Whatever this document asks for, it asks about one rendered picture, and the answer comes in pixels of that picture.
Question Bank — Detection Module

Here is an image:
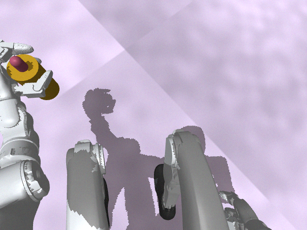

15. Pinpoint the right robot hand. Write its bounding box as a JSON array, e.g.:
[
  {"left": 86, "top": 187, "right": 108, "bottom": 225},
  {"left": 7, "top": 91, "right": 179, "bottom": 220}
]
[{"left": 219, "top": 191, "right": 258, "bottom": 230}]

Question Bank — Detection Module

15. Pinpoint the right robot arm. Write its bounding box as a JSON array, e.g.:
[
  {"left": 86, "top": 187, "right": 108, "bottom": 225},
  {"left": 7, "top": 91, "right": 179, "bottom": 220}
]
[{"left": 244, "top": 219, "right": 272, "bottom": 230}]

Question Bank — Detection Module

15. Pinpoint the right robot foot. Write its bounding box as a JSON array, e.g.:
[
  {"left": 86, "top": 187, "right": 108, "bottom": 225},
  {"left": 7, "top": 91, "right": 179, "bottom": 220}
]
[{"left": 154, "top": 164, "right": 176, "bottom": 220}]

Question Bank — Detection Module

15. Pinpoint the left robot hand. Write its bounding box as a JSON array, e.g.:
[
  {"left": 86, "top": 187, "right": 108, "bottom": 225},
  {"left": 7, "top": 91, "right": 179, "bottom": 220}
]
[{"left": 0, "top": 39, "right": 53, "bottom": 101}]

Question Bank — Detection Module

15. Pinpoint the left robot arm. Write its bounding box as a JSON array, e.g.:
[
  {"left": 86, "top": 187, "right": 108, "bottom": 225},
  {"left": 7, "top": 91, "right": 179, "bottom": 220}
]
[{"left": 0, "top": 98, "right": 50, "bottom": 230}]

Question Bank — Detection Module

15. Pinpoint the bottle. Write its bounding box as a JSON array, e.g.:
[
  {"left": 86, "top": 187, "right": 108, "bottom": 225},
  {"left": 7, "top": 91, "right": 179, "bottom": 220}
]
[{"left": 6, "top": 54, "right": 59, "bottom": 100}]

